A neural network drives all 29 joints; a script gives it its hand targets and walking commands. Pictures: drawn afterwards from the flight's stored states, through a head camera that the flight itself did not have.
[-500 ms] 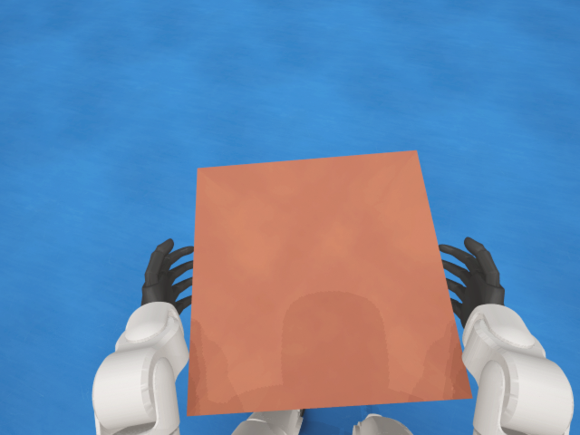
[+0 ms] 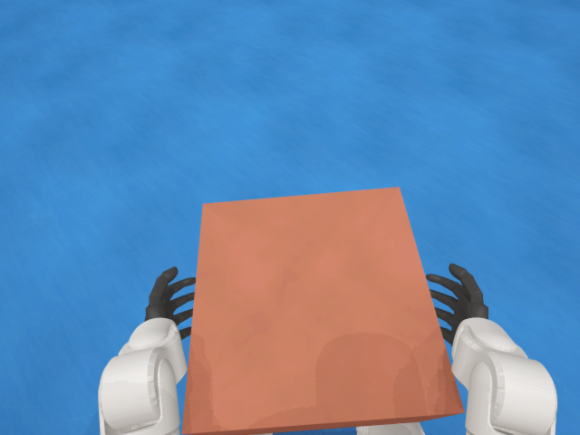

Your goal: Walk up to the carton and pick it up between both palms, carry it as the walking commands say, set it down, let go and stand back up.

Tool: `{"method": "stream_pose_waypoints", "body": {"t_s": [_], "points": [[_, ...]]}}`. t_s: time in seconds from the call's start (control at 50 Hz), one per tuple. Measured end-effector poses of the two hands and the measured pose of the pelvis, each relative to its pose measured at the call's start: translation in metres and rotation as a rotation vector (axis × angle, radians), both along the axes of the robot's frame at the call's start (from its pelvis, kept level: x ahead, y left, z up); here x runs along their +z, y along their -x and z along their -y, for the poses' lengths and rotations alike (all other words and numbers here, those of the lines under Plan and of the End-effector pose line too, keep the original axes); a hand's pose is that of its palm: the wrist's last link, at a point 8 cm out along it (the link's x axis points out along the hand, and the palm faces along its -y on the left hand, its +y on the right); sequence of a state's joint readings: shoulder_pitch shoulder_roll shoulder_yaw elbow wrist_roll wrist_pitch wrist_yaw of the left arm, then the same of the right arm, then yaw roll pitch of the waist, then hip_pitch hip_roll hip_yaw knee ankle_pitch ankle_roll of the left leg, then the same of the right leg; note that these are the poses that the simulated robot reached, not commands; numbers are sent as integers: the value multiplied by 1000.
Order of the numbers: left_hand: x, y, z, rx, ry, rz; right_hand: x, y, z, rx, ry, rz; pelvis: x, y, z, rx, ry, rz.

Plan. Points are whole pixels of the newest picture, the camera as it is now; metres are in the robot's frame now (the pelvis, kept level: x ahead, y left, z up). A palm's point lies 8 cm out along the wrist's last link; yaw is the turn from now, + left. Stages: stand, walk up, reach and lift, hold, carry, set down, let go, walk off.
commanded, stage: carry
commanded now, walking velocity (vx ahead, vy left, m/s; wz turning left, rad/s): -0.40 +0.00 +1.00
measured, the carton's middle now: (310, 312) +0.28 +0.00 -0.02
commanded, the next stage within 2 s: none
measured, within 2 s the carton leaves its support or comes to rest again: neither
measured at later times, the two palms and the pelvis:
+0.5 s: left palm out of the picture -0.06 +0.27 +0.09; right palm out of the picture +0.08 -0.06 +0.10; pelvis -0.21 +0.01 -0.01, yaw +30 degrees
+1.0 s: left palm out of the picture -0.38 +0.20 +0.10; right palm out of the picture -0.10 -0.02 +0.10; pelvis -0.38 -0.09 +0.02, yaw +58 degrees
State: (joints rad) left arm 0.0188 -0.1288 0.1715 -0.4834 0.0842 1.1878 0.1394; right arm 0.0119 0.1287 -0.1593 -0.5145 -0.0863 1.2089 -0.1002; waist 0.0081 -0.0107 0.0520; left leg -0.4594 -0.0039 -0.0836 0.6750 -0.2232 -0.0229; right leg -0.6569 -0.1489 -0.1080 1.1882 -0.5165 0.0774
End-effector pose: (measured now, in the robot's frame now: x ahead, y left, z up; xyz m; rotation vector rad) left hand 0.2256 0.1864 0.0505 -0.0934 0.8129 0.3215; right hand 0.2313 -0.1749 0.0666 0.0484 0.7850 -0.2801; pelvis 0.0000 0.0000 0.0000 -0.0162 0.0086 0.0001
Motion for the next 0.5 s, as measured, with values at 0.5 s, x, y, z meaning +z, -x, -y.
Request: {"method": "stream_pose_waypoints", "body": {"t_s": [0.5], "points": [[44, 289, -85, 379, -95, 199, 36, 151, -115, 389, -75, 208, -7, 211, -12, 518, -38, 2]]}}
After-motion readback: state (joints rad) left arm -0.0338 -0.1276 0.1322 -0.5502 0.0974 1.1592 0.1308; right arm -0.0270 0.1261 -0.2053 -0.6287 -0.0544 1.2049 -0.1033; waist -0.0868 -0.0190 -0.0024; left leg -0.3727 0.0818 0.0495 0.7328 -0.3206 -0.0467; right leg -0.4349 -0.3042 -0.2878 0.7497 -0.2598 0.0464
